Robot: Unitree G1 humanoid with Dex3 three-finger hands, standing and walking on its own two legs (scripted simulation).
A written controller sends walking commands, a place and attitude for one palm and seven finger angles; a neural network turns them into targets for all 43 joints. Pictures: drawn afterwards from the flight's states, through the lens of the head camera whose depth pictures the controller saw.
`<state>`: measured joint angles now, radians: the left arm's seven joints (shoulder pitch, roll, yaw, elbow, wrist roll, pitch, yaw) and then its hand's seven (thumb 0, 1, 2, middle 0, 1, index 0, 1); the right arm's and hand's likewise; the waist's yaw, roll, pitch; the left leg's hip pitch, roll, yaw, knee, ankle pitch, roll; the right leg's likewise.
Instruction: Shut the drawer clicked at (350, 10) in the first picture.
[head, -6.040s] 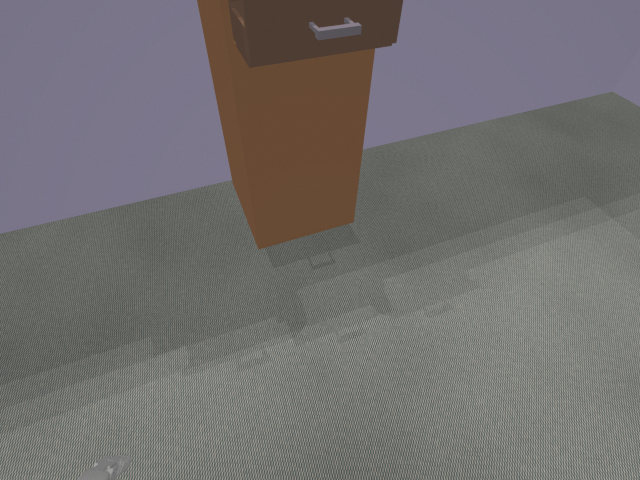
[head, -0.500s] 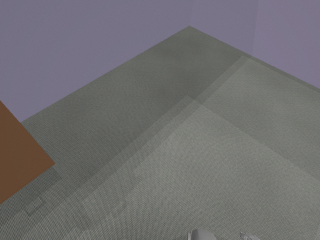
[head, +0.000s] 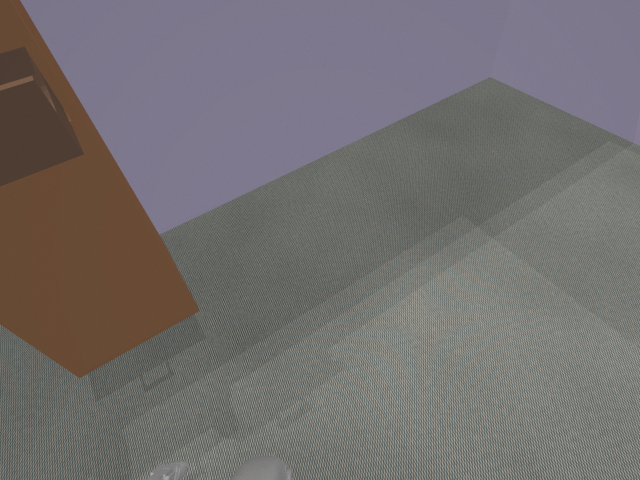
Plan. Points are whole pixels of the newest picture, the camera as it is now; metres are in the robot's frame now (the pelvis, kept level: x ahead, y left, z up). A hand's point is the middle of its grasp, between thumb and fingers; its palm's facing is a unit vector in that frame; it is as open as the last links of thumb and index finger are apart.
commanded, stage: turn to face it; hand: left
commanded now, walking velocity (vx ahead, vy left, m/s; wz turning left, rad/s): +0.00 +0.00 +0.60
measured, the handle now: out of the picture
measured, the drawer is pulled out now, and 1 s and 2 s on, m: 0.15 0.15 0.15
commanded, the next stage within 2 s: take the last steps up to it in 0.90 s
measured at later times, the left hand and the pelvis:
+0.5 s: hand out of the picture -0.01 +0.29 -0.17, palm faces +0.33 -0.91 -0.25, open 7.4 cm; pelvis -0.02 +0.06 +0.00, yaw +16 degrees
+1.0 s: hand out of the picture -0.05 +0.20 -0.14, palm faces +0.50 -0.82 -0.27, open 7.4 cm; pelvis -0.02 +0.00 +0.00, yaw +30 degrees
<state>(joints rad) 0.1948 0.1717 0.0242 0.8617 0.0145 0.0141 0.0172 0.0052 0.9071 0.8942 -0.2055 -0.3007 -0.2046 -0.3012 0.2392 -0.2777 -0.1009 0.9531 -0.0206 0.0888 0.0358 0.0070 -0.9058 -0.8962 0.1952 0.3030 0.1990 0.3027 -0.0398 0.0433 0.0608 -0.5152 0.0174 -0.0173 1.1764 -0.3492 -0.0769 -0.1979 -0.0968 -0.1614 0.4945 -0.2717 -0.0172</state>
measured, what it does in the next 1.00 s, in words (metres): steps on the spot, turning left: left foot, then right foot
